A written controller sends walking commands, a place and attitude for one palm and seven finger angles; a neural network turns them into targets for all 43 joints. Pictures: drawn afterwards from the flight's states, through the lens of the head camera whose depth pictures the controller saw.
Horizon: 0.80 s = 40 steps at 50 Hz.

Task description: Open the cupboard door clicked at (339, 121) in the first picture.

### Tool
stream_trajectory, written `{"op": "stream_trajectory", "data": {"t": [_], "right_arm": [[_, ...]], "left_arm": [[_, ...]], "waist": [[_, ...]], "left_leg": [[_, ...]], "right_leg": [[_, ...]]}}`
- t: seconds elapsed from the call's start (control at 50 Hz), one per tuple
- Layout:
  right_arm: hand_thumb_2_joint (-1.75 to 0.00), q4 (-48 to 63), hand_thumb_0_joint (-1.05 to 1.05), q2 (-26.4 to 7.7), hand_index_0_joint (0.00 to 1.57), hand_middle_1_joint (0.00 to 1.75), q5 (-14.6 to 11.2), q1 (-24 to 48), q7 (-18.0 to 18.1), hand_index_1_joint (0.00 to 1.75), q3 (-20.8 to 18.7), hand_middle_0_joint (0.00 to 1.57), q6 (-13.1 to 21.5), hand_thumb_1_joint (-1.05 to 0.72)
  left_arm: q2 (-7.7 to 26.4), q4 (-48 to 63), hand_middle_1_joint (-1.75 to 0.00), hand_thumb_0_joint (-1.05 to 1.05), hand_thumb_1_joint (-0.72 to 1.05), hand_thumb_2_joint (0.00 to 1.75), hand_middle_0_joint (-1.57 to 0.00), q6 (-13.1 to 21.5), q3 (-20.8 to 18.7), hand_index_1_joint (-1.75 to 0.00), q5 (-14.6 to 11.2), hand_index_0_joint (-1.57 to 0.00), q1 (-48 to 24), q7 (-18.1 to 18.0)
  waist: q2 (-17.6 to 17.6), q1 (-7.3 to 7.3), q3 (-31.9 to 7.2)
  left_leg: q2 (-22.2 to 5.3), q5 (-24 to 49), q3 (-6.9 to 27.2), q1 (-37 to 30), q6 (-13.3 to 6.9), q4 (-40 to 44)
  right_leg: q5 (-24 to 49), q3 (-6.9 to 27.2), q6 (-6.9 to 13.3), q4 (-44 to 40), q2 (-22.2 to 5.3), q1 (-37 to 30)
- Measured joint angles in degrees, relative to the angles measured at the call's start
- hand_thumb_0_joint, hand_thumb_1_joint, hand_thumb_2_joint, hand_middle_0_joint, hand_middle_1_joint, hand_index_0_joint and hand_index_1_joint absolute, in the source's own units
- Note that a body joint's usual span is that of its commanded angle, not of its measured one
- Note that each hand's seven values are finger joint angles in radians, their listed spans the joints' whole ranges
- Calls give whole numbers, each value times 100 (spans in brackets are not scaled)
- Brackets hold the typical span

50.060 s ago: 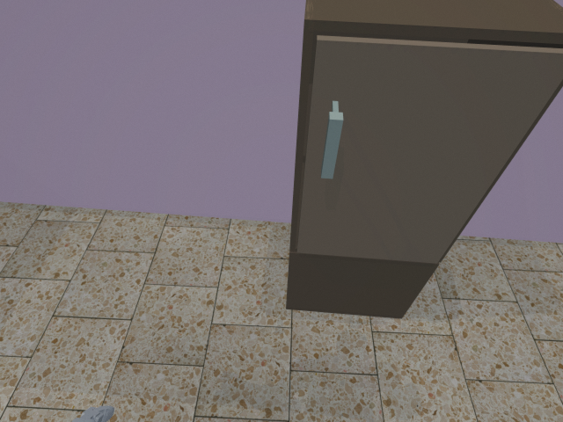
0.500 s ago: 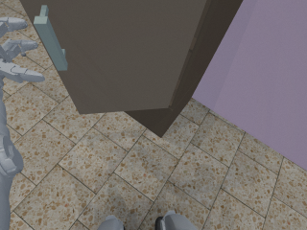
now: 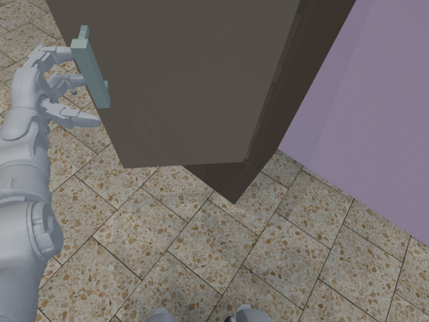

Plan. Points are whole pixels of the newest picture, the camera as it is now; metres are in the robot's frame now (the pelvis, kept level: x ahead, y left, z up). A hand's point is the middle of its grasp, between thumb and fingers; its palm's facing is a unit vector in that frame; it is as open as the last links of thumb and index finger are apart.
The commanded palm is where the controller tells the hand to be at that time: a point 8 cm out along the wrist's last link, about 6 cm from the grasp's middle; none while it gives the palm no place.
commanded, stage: slide the fingers in behind the handle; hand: left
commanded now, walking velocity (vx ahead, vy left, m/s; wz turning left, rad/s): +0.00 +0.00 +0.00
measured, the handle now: (94, 69) +0.55 +0.19 +0.12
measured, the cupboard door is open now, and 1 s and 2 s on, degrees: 44 44 44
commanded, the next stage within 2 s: close the thumb around the handle in 0.94 s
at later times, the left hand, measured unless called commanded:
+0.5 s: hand (95, 91) +0.50 +0.18 +0.11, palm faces +0.02 -1.00 +0.00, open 14.0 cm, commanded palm +0.47 +0.22 +0.11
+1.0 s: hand (100, 88) +0.50 +0.17 +0.11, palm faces +0.03 -1.00 +0.00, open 14.0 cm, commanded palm +0.48 +0.22 +0.11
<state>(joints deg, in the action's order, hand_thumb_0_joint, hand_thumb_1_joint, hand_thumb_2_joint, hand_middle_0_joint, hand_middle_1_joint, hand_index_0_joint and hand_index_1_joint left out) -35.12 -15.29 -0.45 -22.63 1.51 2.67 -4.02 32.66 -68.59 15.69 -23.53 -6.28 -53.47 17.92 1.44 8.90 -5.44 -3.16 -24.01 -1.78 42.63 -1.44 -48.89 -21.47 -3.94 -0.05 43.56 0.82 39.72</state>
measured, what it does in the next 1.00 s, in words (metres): stands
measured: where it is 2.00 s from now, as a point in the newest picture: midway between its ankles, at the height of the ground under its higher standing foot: outside the picture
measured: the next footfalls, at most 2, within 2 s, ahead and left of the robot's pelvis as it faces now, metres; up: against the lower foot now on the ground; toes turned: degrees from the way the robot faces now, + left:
none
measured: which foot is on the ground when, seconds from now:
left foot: down 0.00-1.00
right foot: down 0.00-1.00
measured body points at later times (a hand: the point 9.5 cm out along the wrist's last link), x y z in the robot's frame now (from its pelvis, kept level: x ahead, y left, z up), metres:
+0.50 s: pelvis -0.01 -0.01 +0.00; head +0.09 +0.01 +0.44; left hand +0.49 +0.23 +0.12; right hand -0.03 -0.27 -0.11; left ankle -0.01 +0.10 -0.70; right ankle -0.01 -0.13 -0.70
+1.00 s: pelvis -0.01 -0.01 +0.00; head +0.09 +0.00 +0.44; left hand +0.50 +0.23 +0.12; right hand -0.02 -0.27 -0.11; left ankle -0.01 +0.10 -0.70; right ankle -0.01 -0.13 -0.70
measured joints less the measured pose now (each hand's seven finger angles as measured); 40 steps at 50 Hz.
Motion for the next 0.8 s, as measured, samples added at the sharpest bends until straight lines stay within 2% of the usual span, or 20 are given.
{"op": "stream_trajectory", "data": {"t": [0.14,0.26,0.58,0.72,0.8], "right_arm": [[-89,-41,0,-33,20,30,13,-91,-27,30,-50,20,44,-91],[-89,-81,0,-47,20,30,7,-185,-25,30,-56,20,45,-91],[-89,-141,0,-21,20,30,42,-251,-83,30,-85,20,170,-91],[-89,-109,0,-29,20,30,27,-210,-66,30,-63,20,180,-91],[-89,-118,0,-27,20,30,34,-197,-53,30,-71,20,211,-91]], "left_arm": [[-95,126,-120,-2,-50,30,-30,182,9,-120,31,-30,56,-137],[-133,18,-120,-2,-50,30,-30,73,21,-120,52,-30,-15,-229],[-401,49,-120,-2,-50,30,-30,253,93,-120,118,-30,-51,-568],[-336,-136,-120,-2,-50,30,-30,188,94,-120,215,-30,-124,-645],[-312,-77,-120,-2,-50,30,-30,245,81,-120,178,-30,-134,-651]], "waist": [[6,23,-21],[4,72,-11],[23,92,1],[48,114,26],[39,98,48]], "left_leg": [[-18,15,-24,26,14,-22],[-20,50,-31,0,21,3],[-24,117,-66,-8,37,38],[-17,122,-61,2,40,35],[-15,133,-64,25,44,46]], "right_leg": [[12,27,14,51,15,53],[35,35,28,51,19,43],[80,74,48,80,23,80],[72,71,52,101,18,95],[78,75,56,102,17,125]]}}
